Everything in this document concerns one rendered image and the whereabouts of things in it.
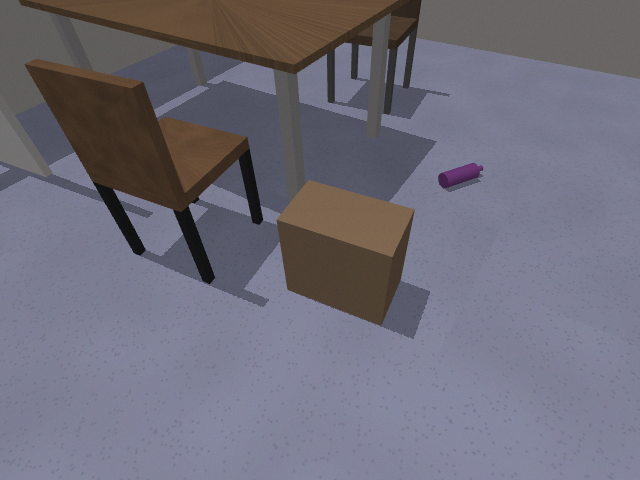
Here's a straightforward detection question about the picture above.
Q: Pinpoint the chair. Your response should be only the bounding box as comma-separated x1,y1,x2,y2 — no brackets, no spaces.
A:
327,0,421,115
24,59,263,284

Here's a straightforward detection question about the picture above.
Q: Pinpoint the table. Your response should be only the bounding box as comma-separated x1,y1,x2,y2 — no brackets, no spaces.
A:
19,0,410,203

